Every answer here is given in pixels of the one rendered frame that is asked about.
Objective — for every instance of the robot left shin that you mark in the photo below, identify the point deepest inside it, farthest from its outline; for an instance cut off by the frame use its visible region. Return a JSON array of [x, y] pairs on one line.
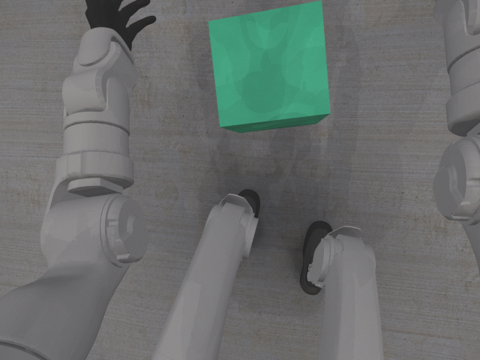
[[230, 198]]

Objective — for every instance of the robot left hand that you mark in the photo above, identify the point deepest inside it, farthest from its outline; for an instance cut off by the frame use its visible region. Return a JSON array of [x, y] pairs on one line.
[[105, 13]]

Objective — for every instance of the right robot upper arm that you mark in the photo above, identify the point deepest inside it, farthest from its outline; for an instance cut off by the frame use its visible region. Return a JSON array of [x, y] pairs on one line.
[[456, 187]]

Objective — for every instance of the left robot upper arm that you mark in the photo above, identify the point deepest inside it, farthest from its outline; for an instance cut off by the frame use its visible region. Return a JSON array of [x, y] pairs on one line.
[[88, 244]]

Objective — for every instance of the left robot forearm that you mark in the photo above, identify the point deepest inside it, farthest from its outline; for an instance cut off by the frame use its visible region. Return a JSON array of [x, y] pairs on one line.
[[96, 123]]

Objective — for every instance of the robot right foot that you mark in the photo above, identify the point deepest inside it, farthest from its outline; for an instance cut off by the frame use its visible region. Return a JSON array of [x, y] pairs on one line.
[[316, 231]]

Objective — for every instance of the carton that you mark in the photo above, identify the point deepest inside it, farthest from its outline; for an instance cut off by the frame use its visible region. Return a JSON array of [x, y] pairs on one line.
[[270, 68]]

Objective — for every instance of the right robot forearm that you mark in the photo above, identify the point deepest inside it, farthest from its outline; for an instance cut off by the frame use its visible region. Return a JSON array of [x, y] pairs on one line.
[[461, 22]]

